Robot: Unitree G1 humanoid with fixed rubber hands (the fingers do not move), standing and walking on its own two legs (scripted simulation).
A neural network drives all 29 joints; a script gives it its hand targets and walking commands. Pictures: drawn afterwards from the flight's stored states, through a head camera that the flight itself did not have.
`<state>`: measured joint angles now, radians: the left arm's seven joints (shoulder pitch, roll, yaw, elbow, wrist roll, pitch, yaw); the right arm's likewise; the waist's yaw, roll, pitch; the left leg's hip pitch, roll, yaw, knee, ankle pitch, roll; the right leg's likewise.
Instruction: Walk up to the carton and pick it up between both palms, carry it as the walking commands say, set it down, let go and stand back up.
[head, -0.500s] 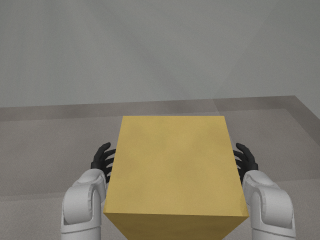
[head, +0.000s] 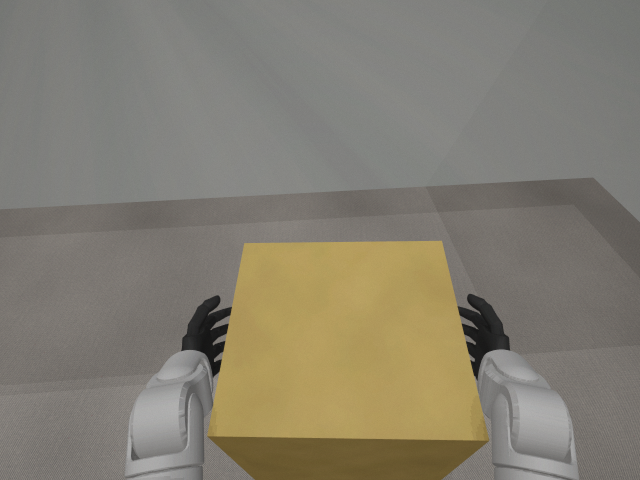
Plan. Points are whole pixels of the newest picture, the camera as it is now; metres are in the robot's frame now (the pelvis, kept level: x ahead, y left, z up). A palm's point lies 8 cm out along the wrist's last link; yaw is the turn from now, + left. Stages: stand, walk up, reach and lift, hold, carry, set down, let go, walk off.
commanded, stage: carry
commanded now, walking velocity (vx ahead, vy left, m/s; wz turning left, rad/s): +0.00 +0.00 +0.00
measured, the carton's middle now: (343, 370) +0.28 -0.01 -0.02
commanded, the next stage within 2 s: hold in 1.10 s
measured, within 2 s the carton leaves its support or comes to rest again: neither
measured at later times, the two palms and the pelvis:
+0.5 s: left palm (199, 393) +0.21 +0.16 +0.06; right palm (513, 389) +0.22 -0.19 +0.07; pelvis -0.05 -0.02 +0.00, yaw +1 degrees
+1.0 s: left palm (207, 392) +0.21 +0.14 +0.08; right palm (527, 392) +0.22 -0.20 +0.07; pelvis -0.05 -0.02 +0.00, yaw +0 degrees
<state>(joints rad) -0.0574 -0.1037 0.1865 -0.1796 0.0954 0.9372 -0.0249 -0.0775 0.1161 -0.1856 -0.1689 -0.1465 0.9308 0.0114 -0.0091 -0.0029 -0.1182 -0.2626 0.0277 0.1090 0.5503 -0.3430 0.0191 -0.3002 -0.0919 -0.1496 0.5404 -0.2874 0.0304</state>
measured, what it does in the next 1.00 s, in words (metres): shifts its weight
